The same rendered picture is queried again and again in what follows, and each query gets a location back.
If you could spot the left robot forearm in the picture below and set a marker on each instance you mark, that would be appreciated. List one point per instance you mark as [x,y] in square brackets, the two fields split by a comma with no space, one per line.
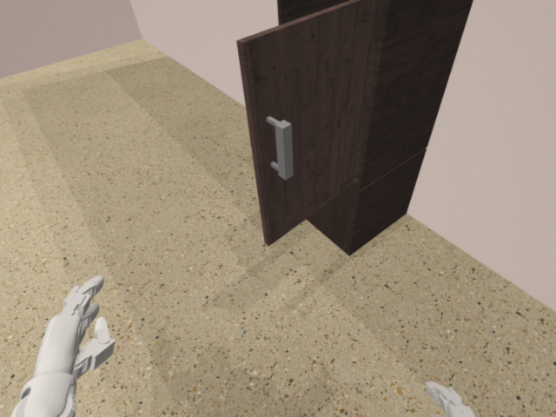
[48,395]

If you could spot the handle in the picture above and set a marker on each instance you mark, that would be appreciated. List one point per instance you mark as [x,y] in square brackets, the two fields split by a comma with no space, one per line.
[284,146]

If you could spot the robot right hand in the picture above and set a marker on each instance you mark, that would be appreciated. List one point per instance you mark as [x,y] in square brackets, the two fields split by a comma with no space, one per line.
[449,400]

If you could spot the cupboard door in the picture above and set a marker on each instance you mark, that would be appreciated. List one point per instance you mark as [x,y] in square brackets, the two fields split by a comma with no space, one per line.
[312,73]

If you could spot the robot left hand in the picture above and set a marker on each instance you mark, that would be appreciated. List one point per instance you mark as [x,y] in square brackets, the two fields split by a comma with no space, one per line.
[65,332]

